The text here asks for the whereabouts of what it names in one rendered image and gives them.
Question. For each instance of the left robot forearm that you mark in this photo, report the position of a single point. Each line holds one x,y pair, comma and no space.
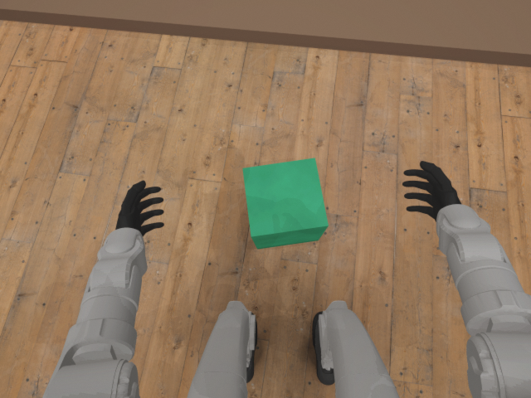
104,329

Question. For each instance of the right robot hand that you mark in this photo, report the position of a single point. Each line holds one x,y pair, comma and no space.
439,186

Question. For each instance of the left robot hand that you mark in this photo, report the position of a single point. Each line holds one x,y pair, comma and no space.
132,206

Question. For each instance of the right robot forearm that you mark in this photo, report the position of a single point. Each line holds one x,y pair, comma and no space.
492,297

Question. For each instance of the left robot thigh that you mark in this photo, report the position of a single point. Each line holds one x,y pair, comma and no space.
221,372

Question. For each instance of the robot right upper arm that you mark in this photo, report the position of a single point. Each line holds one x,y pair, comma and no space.
499,365

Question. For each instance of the robot thigh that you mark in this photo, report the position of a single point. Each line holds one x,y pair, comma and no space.
221,372
359,371

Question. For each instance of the right robot thigh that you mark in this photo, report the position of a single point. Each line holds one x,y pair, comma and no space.
359,371

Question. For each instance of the robot left upper arm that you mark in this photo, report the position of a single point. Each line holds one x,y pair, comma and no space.
108,379

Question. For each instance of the carton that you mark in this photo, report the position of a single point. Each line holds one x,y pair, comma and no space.
285,203

